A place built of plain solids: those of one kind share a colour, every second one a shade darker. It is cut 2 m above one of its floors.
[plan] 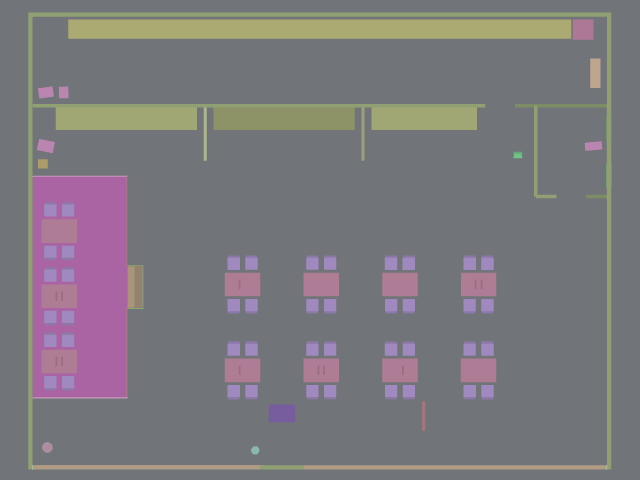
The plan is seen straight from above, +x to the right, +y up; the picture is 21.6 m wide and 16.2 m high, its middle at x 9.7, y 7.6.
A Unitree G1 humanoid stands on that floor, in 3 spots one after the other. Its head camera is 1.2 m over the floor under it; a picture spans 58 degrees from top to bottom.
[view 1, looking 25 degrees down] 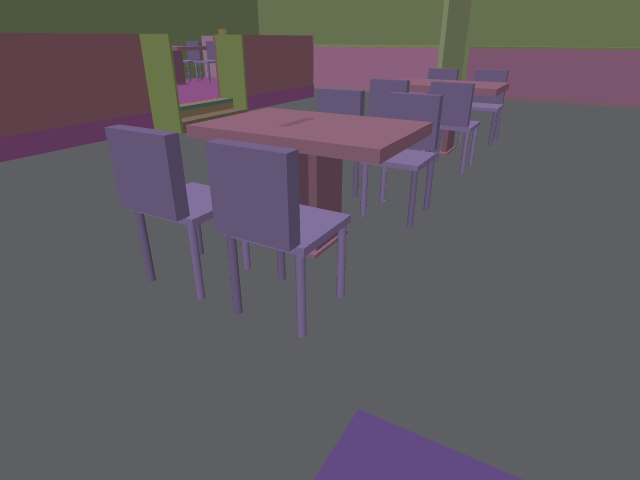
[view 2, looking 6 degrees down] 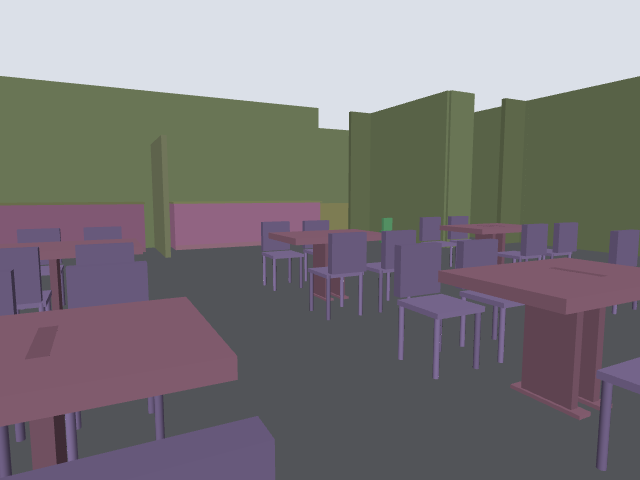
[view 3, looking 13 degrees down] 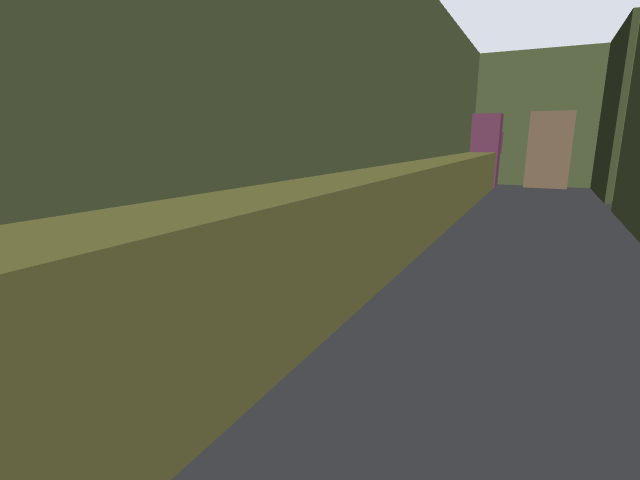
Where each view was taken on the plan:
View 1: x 8.41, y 1.00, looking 120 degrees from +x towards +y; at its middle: side_chair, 1.81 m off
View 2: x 10.02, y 1.65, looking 63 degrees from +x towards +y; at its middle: meeting_table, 4.57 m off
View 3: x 6.38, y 13.31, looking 27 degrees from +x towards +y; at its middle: back_worktop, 2.45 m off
